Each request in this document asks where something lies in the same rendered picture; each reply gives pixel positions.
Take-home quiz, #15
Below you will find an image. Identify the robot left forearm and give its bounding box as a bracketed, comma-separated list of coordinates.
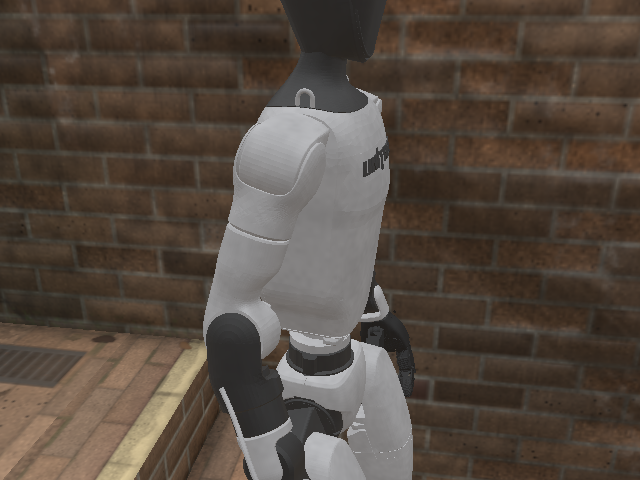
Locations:
[359, 269, 389, 322]

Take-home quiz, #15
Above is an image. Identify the robot left upper arm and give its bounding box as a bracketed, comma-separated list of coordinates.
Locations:
[356, 88, 382, 114]

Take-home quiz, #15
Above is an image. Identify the robot right upper arm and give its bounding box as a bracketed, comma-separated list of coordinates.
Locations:
[203, 112, 330, 359]

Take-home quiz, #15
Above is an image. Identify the humanoid robot torso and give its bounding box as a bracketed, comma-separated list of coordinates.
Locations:
[257, 75, 390, 438]

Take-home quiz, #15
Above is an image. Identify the robot right thigh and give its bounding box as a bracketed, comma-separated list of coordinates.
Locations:
[287, 407, 366, 480]

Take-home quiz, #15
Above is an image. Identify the left robot hand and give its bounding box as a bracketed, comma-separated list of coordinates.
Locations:
[360, 310, 416, 397]

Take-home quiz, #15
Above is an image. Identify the robot right forearm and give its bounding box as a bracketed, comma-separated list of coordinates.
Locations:
[206, 313, 311, 480]

